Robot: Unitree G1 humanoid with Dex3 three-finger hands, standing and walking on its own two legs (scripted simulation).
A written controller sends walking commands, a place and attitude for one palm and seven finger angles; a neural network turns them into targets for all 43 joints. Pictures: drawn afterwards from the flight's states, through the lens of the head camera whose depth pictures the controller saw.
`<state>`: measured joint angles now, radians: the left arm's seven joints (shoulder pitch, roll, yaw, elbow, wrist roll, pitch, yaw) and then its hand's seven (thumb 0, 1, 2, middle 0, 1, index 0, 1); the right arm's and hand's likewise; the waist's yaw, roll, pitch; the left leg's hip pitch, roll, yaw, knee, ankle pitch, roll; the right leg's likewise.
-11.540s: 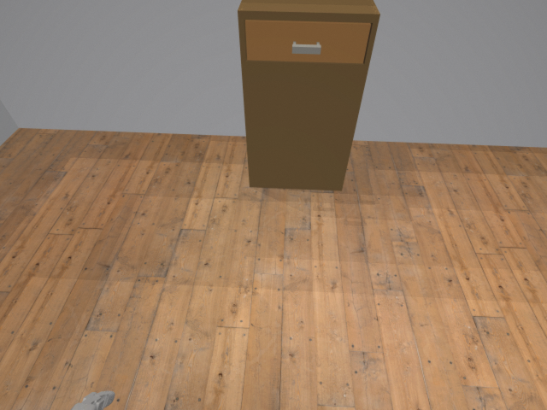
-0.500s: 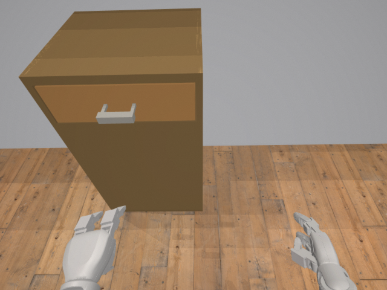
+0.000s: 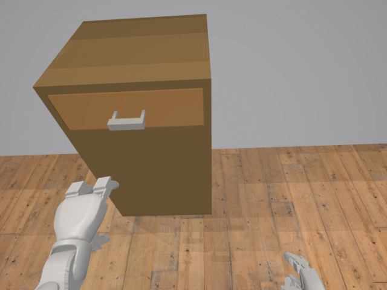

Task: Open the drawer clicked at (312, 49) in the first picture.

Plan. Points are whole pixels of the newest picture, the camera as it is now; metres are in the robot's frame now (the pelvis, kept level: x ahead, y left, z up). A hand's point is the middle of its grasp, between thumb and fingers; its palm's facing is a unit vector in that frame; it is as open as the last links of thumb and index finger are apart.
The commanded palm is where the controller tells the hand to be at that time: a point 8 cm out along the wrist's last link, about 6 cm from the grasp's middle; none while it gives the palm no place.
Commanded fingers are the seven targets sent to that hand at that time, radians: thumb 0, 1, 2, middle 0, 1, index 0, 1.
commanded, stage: raise the hand with hooked fingers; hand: left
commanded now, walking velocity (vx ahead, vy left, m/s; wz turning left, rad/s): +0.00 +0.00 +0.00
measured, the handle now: (128, 118) +0.56 +0.26 +0.01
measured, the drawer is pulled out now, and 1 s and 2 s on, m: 0.00 0.00 0.00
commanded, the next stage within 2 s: move the hooked fingers above the handle in 1.00 s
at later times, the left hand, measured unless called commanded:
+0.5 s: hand (87, 172) +0.30 +0.24 +0.11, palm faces +0.07 -0.06 -1.00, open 13.7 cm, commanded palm +0.27 +0.24 +0.17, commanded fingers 0.00 -0.50 0.30 -0.30 -1.20 -0.30 -1.20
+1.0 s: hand (87, 163) +0.31 +0.24 +0.12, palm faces +0.10 -0.07 -0.99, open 13.8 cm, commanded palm +0.28 +0.25 +0.18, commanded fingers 0.00 -0.50 0.30 -0.30 -1.20 -0.30 -1.20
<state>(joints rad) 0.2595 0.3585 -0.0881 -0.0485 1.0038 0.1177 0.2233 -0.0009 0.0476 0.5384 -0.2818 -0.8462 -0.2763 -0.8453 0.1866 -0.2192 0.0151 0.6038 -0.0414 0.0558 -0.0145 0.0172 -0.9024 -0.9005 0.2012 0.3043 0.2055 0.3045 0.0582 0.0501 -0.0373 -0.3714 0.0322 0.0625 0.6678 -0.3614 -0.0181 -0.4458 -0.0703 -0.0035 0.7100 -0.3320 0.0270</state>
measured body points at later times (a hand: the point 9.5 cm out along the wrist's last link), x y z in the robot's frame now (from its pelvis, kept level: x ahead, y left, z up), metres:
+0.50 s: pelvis +0.01 +0.00 +0.02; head +0.02 -0.04 +0.47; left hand +0.29 +0.24 +0.16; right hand +0.24 -0.20 -0.08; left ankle -0.01 +0.13 -0.72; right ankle +0.02 -0.14 -0.72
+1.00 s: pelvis +0.01 +0.00 +0.02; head +0.03 -0.04 +0.47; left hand +0.30 +0.24 +0.17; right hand +0.21 -0.23 -0.09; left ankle -0.01 +0.13 -0.72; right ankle +0.02 -0.14 -0.72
